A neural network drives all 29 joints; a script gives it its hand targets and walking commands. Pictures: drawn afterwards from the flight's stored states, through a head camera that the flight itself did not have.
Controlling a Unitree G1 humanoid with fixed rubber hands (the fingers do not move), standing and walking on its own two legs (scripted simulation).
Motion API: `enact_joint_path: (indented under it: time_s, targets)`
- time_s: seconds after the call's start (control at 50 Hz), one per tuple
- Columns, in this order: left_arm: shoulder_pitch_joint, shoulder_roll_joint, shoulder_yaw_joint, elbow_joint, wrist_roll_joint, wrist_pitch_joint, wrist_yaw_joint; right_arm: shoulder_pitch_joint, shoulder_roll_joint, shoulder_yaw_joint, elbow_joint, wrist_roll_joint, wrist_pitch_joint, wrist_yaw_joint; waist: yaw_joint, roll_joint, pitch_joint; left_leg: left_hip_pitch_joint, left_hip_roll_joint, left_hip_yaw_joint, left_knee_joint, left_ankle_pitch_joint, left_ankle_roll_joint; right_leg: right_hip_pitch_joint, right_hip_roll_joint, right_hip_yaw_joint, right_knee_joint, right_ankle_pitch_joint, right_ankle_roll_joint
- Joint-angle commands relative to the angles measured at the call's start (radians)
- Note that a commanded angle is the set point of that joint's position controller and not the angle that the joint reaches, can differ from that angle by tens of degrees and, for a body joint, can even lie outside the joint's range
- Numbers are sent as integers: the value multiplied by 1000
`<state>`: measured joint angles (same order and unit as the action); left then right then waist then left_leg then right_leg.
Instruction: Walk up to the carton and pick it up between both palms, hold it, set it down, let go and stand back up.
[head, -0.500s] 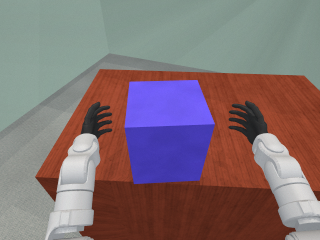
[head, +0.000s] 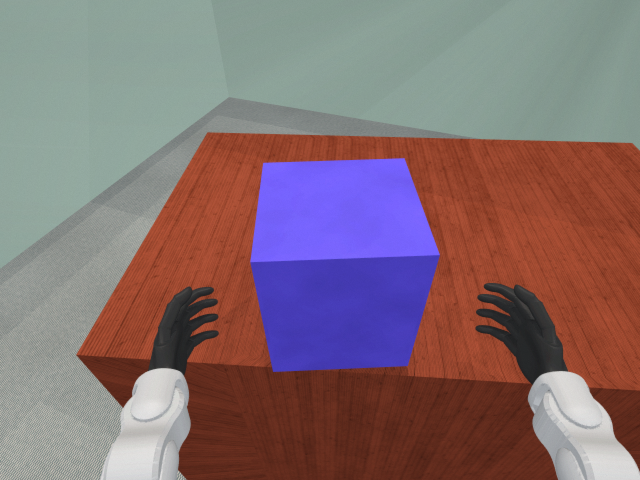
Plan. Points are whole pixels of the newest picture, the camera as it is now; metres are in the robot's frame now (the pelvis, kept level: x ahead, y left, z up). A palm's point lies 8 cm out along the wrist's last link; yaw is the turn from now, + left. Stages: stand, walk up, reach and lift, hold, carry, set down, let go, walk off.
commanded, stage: set down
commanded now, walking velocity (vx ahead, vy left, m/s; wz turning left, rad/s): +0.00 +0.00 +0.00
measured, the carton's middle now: (337, 267) +0.42 +0.01 +0.04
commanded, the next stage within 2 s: let go in 1.52 s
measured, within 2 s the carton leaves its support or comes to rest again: neither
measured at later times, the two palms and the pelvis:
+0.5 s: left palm (168, 416) +0.21 +0.21 +0.02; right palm (537, 418) +0.21 -0.22 +0.02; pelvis +0.02 +0.01 +0.00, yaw +0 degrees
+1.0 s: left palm (161, 457) +0.18 +0.23 -0.03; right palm (526, 447) +0.19 -0.21 -0.03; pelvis +0.02 +0.01 +0.00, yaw +0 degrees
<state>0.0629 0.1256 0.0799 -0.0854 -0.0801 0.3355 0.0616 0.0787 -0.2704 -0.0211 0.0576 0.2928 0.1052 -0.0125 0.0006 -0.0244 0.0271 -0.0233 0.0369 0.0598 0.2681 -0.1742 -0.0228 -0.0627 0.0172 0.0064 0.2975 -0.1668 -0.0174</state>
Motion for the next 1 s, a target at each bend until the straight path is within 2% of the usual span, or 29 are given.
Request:
enact_joint_path:
  time_s: [0.0, 0.02, 0.1, 0.12, 0.14, 0.18, 0.24, 0.26, 0.28, 0.3, 0.42, 0.48, 0.52, 0.54, 0.56, 0.62, 0.66, 0.7, 0.72, 0.74, 0.76, 0.78, 0.8, 0.82, 0.88, 0.9, 0.92, 0.96, 0.98]
  targets:
    - [-65, 61, -18, -113, -17, -110, 9, -53, -73, -47, -151, -30, -65, 10, 5, -5, -106, 59, -51, -16, -21, 150, 1, -47, 2, 21, -73, 88, 7]
    - [-58, 55, -32, -126, -23, -135, 10, -44, -78, -51, -197, -35, -76, 9, 6, 4, -145, 68, -53, -19, -11, 160, 8, -57, 4, 13, -63, 97, 8]
    - [52, 57, -49, -103, -26, -193, 10, 86, -52, -41, -164, -41, -106, 7, 2, 11, -99, 74, -47, -28, -3, 196, 1, -48, -4, 31, -73, 122, -6]
    - [64, 70, -55, -71, -41, -202, 5, 91, -74, -56, -164, -55, -109, 7, -1, -14, -83, 70, -42, -29, -12, 195, 0, -46, -1, 26, -76, 125, -5]
    - [68, 68, -60, -75, -30, -208, 3, 93, -66, -58, -142, -52, -112, 9, 7, 13, -76, 69, -47, -27, -12, 196, -3, -52, -2, 27, -81, 121, -6]
    - [96, 62, -55, -78, -39, -219, 7, 122, -62, -46, -148, -57, -114, 9, 0, -11, -56, 70, -42, -31, -15, 186, -4, -70, -1, 40, -87, 85, -9]
    - [86, 81, -70, -127, -55, -258, 24, 137, -53, -47, -207, -75, -142, 13, 17, -13, -68, 69, -39, -27, -24, 156, 1, -85, 4, 26, -95, 60, -12]
    - [117, 85, -74, -89, -60, -267, 27, 146, -43, -58, -199, -73, -146, 19, 20, 1, -67, 51, -41, -20, -17, 152, -3, -89, -1, 36, -86, 61, -10]
    - [131, 84, -68, -89, -50, -269, 29, 171, -44, -46, -180, -67, -148, 24, 18, 20, -61, 65, -43, -35, -18, 190, -5, -76, 2, 35, -81, 73, -15]
    - [151, 80, -82, -61, -50, -271, 25, 172, -53, -48, -154, -68, -146, 29, 33, 1, -50, 64, -37, -31, -23, 188, 4, -81, 4, 36, -86, 82, -13]
    - [178, 72, -63, 2, -20, -260, 4, 228, -48, -29, -83, -84, -144, 34, 18, 8, 18, 63, -37, -18, -23, 209, -8, -75, -3, 38, -103, 87, -21]
    - [210, 61, -58, -41, -3, -264, 10, 219, -60, -36, -91, -83, -164, 38, 33, 35, -43, 99, -35, -20, 4, 269, -23, -77, 7, 29, -97, 115, -30]
    - [199, 69, -71, 7, -11, -274, 10, 185, -63, -56, -92, -108, -183, 46, 31, 10, -27, 57, -36, -1, -17, 202, -11, -78, 2, 31, -98, 95, -22]
    - [203, 63, -66, 49, 4, -276, 14, 201, -55, -43, -46, -105, -186, 51, 52, 28, -20, 53, -33, -5, -16, 208, -9, -68, 6, 28, -100, 82, -25]
    - [200, 67, -67, 1, 2, -287, 18, 203, -65, -54, -64, -115, -194, 55, 51, 17, -63, 81, -28, -19, -11, 231, -5, -67, 11, 23, -92, 84, -27]
    - [230, 59, -68, 58, 3, -296, 14, 237, -53, -43, -20, -133, -212, 58, 32, -10, -62, 71, -34, -8, 8, 246, -8, -59, 7, 29, -89, 137, -16]
    - [251, 67, -50, 45, 19, -303, 6, 245, -45, -30, 4, -125, -222, 52, 40, -8, -65, 81, -42, -5, 6, 292, -13, -40, 2, 34, -81, 204, -18]
    - [251, 83, -50, 34, 31, -313, -1, 261, -43, -19, 47, -128, -229, 45, 28, 25, -68, 89, -48, -5, 16, 309, -23, -22, 1, 31, -73, 251, -18]
    - [258, 85, -47, 68, 30, -323, -2, 261, -45, -31, 50, -142, -239, 44, 36, 14, -81, 81, -44, -11, 12, 282, -14, -15, 2, 28, -76, 256, -12]
    - [237, 81, -39, 59, 44, -320, -4, 272, -51, -17, 80, -140, -240, 46, 23, 26, -54, 78, -51, -11, 23, 324, -17, -15, 5, 34, -66, 275, -19]
    - [239, 73, -44, 73, 35, -322, -7, 229, -60, -31, 64, -146, -249, 47, 36, 1, -68, 79, -39, -14, 17, 335, -17, -13, 15, 20, -76, 264, -11]
    - [244, 75, -50, 66, 40, -327, -10, 258, -42, -25, 73, -152, -257, 40, 29, 21, -62, 94, -46, -12, 28, 346, -23, -12, 7, 25, -76, 292, -14]
    - [244, 92, -45, 118, 31, -327, -15, 241, -44, -26, 96, -149, -260, 36, 29, -1, -69, 94, -45, -17, 25, 331, -12, -15, 8, 23, -69, 311, -3]
    - [263, 81, -47, 120, 45, -323, -19, 244, -41, -26, 125, -149, -264, 38, 24, 33, -57, 93, -41, -11, 32, 350, -22, -31, 6, 18, -68, 282, -11]
    - [263, 80, -49, 225, 42, -301, -25, 230, -34, -29, 181, -177, -254, 43, 31, 27, 16, 99, -41, -1, 17, 276, -29, -94, 10, 2, -105, 142, -17]
    - [259, 67, -57, 146, 45, -300, -16, 219, -48, -36, 159, -171, -256, 52, 41, 25, -7, 98, -30, -5, 19, 267, -33, -85, 17, 0, -110, 98, -25]
    - [236, 59, -74, 208, 43, -290, -19, 223, -47, -36, 197, -185, -251, 53, 31, 24, 22, 80, -32, -3, 6, 225, -22, -93, 12, 5, -106, 80, -27]
    - [206, 79, -61, 213, 43, -283, -18, 218, -31, -33, 227, -184, -250, 61, 27, 37, 17, 72, -23, -1, 12, 243, -19, -113, 15, 2, -108, 57, -33]
    - [214, 75, -52, 289, 51, -272, -27, 217, -25, -11, 239, -188, -244, 58, 38, 28, 30, 73, -35, 2, 19, 235, -18, -116, 14, -11, -106, 67, -28]
